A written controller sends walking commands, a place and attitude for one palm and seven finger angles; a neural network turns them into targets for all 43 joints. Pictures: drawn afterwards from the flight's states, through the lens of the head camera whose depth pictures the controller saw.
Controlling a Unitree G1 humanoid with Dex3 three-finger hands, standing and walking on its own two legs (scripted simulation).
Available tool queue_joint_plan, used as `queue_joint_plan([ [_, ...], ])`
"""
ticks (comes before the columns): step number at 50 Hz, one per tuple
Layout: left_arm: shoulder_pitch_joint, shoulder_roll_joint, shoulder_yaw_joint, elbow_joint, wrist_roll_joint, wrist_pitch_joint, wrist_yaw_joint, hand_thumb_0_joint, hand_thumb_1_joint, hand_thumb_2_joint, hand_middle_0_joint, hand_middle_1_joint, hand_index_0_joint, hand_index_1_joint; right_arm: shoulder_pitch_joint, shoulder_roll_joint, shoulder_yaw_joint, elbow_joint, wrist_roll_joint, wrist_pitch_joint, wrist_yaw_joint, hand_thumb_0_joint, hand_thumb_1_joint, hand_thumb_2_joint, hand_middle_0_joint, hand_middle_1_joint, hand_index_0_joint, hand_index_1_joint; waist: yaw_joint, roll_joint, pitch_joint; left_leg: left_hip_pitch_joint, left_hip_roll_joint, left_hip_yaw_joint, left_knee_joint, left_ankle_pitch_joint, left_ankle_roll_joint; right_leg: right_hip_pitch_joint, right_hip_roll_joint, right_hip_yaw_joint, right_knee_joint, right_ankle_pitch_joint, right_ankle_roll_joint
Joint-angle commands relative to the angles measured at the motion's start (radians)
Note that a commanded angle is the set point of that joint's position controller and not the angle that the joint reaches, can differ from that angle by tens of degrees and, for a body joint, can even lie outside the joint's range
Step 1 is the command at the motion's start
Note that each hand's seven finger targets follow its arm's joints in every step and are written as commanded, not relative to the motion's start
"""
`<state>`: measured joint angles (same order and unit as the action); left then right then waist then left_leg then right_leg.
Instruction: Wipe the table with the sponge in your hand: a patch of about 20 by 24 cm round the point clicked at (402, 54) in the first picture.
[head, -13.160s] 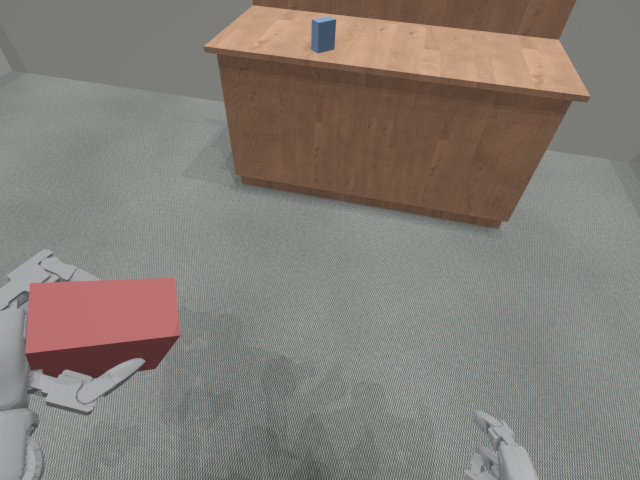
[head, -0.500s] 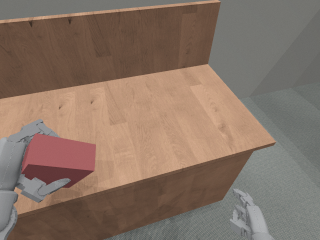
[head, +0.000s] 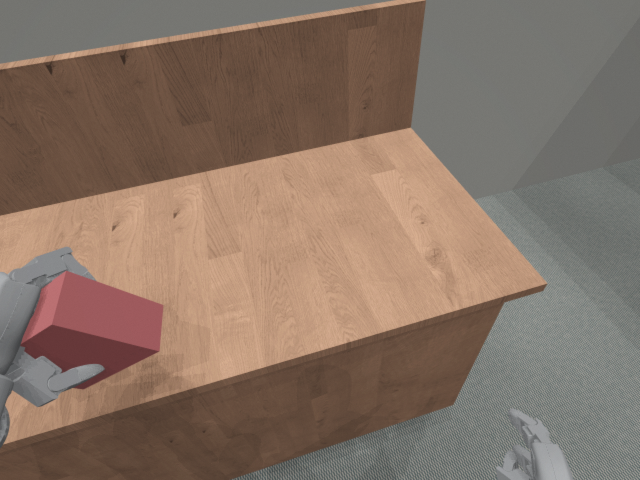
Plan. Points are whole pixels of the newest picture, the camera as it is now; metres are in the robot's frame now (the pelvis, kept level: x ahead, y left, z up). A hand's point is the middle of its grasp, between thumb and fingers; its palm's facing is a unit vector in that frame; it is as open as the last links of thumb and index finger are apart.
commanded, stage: turn the palm down, sponge in hand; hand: left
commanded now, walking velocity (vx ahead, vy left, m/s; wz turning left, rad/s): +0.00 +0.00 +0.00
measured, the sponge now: (91, 340) +0.21 +0.28 +0.12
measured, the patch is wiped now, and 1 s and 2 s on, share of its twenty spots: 0.00 0.00 0.00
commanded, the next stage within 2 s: move the sponge above the wiping area in 1.34 s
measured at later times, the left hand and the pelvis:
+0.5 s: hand (45, 335) +0.21 +0.32 +0.13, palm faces +0.14 -0.27 -0.95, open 9.8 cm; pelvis -0.01 +0.04 +0.01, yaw +0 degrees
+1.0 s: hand (44, 340) +0.21 +0.33 +0.12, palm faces +0.02 -0.09 -1.00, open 9.8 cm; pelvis -0.01 +0.04 +0.02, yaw +0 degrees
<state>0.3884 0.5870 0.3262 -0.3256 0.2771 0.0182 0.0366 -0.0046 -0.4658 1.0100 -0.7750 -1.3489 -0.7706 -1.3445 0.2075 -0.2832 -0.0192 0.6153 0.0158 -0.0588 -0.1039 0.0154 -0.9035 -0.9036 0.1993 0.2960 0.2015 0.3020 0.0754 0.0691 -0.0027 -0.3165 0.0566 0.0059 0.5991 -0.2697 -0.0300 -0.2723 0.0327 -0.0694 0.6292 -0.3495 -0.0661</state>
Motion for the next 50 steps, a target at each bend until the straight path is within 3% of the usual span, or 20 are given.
queue_joint_plan([
  [1,-0.131,0.242,0.136,-0.189,0.046,-0.020,0.042,0.000,0.100,1.300,-1.200,-1.600,-1.200,-1.600,-0.141,-0.090,-0.028,-0.178,0.001,-0.061,-0.018,0.000,-0.900,-0.900,0.200,0.300,0.200,0.300,0.001,-0.072,-0.146,0.063,-0.073,0.038,0.009,0.194,0.067,-0.004,-0.067,0.126,-0.147,0.308,0.086],
  [7,-0.154,0.293,0.137,-0.217,0.153,-0.008,0.088,0.000,0.100,1.300,-1.200,-1.600,-1.200,-1.600,-0.175,-0.086,-0.026,-0.169,0.002,-0.063,-0.026,0.000,-0.900,-0.900,0.200,0.300,0.200,0.300,0.012,-0.020,-0.157,0.092,-0.079,0.032,-0.004,0.186,0.065,-0.017,-0.049,0.127,-0.158,0.245,0.067],
  [8,-0.179,0.222,0.075,-0.226,0.164,0.000,0.095,0.000,0.100,1.300,-1.200,-1.600,-1.200,-1.600,-0.184,-0.070,-0.016,-0.179,0.003,-0.063,-0.024,0.000,-0.900,-0.900,0.200,0.300,0.200,0.300,0.004,-0.006,-0.174,0.096,-0.080,0.035,-0.016,0.186,0.066,-0.005,-0.052,0.100,-0.151,0.247,0.067],
  [12,-0.159,0.283,0.115,-0.178,0.220,0.075,0.113,0.000,0.100,1.300,-1.200,-1.600,-1.200,-1.600,-0.210,-0.082,-0.015,-0.164,0.008,-0.043,-0.021,0.000,-0.900,-0.900,0.200,0.300,0.200,0.300,0.026,0.000,-0.154,0.105,-0.073,0.032,-0.048,0.201,0.057,0.011,-0.040,0.103,-0.168,0.249,0.054],
  [13,-0.184,0.209,0.042,-0.194,0.228,0.092,0.108,0.000,0.100,1.300,-1.200,-1.600,-1.200,-1.600,-0.225,-0.070,-0.006,-0.178,0.012,-0.040,-0.017,0.000,-0.900,-0.900,0.200,0.300,0.200,0.300,0.017,0.001,-0.162,0.109,-0.072,0.035,-0.061,0.206,0.058,0.025,-0.043,0.082,-0.162,0.259,0.057],
  [17,-0.219,0.236,0.024,-0.158,0.282,0.173,0.076,0.000,0.100,1.300,-1.200,-1.600,-1.200,-1.600,-0.270,-0.080,0.008,-0.168,0.017,-0.012,-0.018,0.000,-0.900,-0.900,0.200,0.300,0.200,0.300,0.023,-0.009,-0.110,0.128,-0.065,0.023,-0.115,0.182,0.054,0.025,-0.030,0.082,-0.206,0.206,0.047],
  [18,-0.229,0.168,-0.050,-0.168,0.287,0.186,0.063,0.000,0.100,1.300,-1.200,-1.600,-1.200,-1.600,-0.279,-0.068,0.016,-0.183,0.021,-0.011,-0.018,0.000,-0.900,-0.900,0.200,0.300,0.200,0.300,0.013,0.000,-0.104,0.136,-0.064,0.025,-0.128,0.174,0.057,0.033,-0.033,0.065,-0.208,0.194,0.050],
  [22,-0.311,0.211,-0.064,-0.174,0.372,0.217,0.030,0.000,0.100,1.300,-1.200,-1.600,-1.200,-1.600,-0.319,-0.073,0.026,-0.170,0.013,0.005,-0.025,0.000,-0.900,-0.900,0.200,0.300,0.200,0.300,0.022,0.010,-0.093,0.172,-0.059,-0.001,-0.188,0.131,0.055,0.041,-0.018,0.066,-0.248,0.124,0.037],
  [23,-0.325,0.157,-0.116,-0.187,0.381,0.216,0.025,0.000,0.100,1.300,-1.200,-1.600,-1.200,-1.600,-0.320,-0.063,0.032,-0.177,0.015,0.003,-0.023,0.000,-0.900,-0.900,0.200,0.300,0.200,0.300,0.015,0.025,-0.102,0.185,-0.059,-0.001,-0.196,0.130,0.056,0.051,-0.019,0.053,-0.246,0.121,0.036],
  [27,-0.351,0.230,-0.063,-0.175,0.452,0.221,0.027,0.000,0.100,1.300,-1.200,-1.600,-1.200,-1.600,-0.342,-0.072,0.029,-0.152,0.004,0.012,-0.018,0.000,-0.900,-0.900,0.200,0.300,0.200,0.300,0.039,0.038,-0.123,0.209,-0.058,-0.023,-0.232,0.128,0.056,0.098,-0.006,0.065,-0.262,0.136,0.022],
  [28,-0.365,0.171,-0.114,-0.189,0.461,0.222,0.028,0.000,0.100,1.300,-1.200,-1.600,-1.200,-1.600,-0.345,-0.058,0.035,-0.159,0.006,0.011,-0.012,0.000,-0.900,-0.900,0.200,0.300,0.200,0.300,0.032,0.049,-0.145,0.220,-0.056,-0.021,-0.232,0.150,0.055,0.109,-0.011,0.050,-0.254,0.148,0.023],
  [32,-0.375,0.214,-0.086,-0.148,0.509,0.252,0.033,0.000,0.100,1.300,-1.200,-1.600,-1.200,-1.600,-0.367,-0.073,0.031,-0.132,0.004,0.028,0.001,0.000,-0.900,-0.900,0.200,0.300,0.200,0.300,0.048,0.063,-0.131,0.219,-0.054,-0.041,-0.260,0.153,0.051,0.135,0.001,0.067,-0.268,0.166,0.011],
  [33,-0.392,0.149,-0.146,-0.157,0.517,0.256,0.030,0.000,0.100,1.300,-1.200,-1.600,-1.200,-1.600,-0.368,-0.059,0.036,-0.139,0.007,0.026,0.008,0.000,-0.900,-0.900,0.200,0.300,0.200,0.300,0.040,0.070,-0.149,0.228,-0.053,-0.034,-0.256,0.184,0.051,0.142,-0.006,0.047,-0.257,0.181,0.013],
  [37,-0.403,0.190,-0.136,-0.119,0.556,0.287,0.014,0.000,0.100,1.300,-1.200,-1.600,-1.200,-1.600,-0.386,-0.073,0.035,-0.124,0.005,0.037,0.014,0.000,-0.900,-0.900,0.200,0.300,0.200,0.300,0.049,0.051,-0.133,0.228,-0.057,-0.044,-0.272,0.173,0.055,0.152,0.003,0.069,-0.275,0.181,0.007],
  [38,-0.418,0.124,-0.201,-0.114,0.557,0.291,0.005,0.000,0.100,1.300,-1.200,-1.600,-1.200,-1.600,-0.384,-0.059,0.041,-0.131,0.009,0.035,0.017,0.000,-0.900,-0.900,0.200,0.300,0.200,0.300,0.036,0.027,-0.123,0.228,-0.058,-0.036,-0.269,0.184,0.057,0.146,-0.006,0.050,-0.275,0.176,0.013],
  [42,-0.425,0.199,-0.151,-0.103,0.598,0.296,-0.013,0.000,0.100,1.300,-1.200,-1.600,-1.200,-1.600,-0.399,-0.073,0.035,-0.121,0.002,0.041,0.024,0.000,-0.900,-0.900,0.200,0.300,0.200,0.300,0.053,0.029,-0.141,0.240,-0.066,-0.041,-0.265,0.213,0.065,0.166,0.003,0.086,-0.287,0.200,0.003],
  [43,-0.443,0.131,-0.214,-0.108,0.604,0.291,-0.018,0.000,0.100,1.300,-1.200,-1.600,-1.200,-1.600,-0.394,-0.058,0.041,-0.124,0.006,0.037,0.029,0.000,-0.900,-0.900,0.200,0.300,0.200,0.300,0.039,0.018,-0.143,0.244,-0.065,-0.031,-0.255,0.237,0.065,0.161,-0.006,0.062,-0.279,0.206,0.009],
  [47,-0.454,0.213,-0.146,-0.082,0.645,0.288,-0.013,0.000,0.100,1.300,-1.200,-1.600,-1.200,-1.600,-0.404,-0.071,0.032,-0.108,-0.001,0.041,0.035,0.000,-0.900,-0.900,0.200,0.300,0.200,0.300,0.061,0.043,-0.144,0.249,-0.071,-0.044,-0.262,0.215,0.070,0.165,0.005,0.100,-0.295,0.190,-0.001],
  [48,-0.458,0.133,-0.212,-0.090,0.632,0.281,-0.013,0.000,0.100,1.300,-1.200,-1.600,-1.200,-1.600,-0.399,-0.051,0.037,-0.117,0.006,0.035,0.036,0.000,-0.900,-0.900,0.200,0.300,0.200,0.300,0.048,0.024,-0.153,0.257,-0.071,-0.029,-0.252,0.241,0.070,0.166,-0.007,0.068,-0.286,0.200,0.007],
  [50,-0.423,0.159,-0.176,-0.075,0.616,0.267,-0.009,0.000,0.100,1.300,-1.200,-1.600,-1.200,-1.600,-0.382,-0.066,0.023,-0.103,0.003,0.037,0.037,0.000,-0.900,-0.900,0.200,0.300,0.200,0.300,0.050,0.011,-0.158,0.266,-0.072,-0.031,-0.254,0.251,0.070,0.174,-0.007,0.077,-0.298,0.216,0.008],
])
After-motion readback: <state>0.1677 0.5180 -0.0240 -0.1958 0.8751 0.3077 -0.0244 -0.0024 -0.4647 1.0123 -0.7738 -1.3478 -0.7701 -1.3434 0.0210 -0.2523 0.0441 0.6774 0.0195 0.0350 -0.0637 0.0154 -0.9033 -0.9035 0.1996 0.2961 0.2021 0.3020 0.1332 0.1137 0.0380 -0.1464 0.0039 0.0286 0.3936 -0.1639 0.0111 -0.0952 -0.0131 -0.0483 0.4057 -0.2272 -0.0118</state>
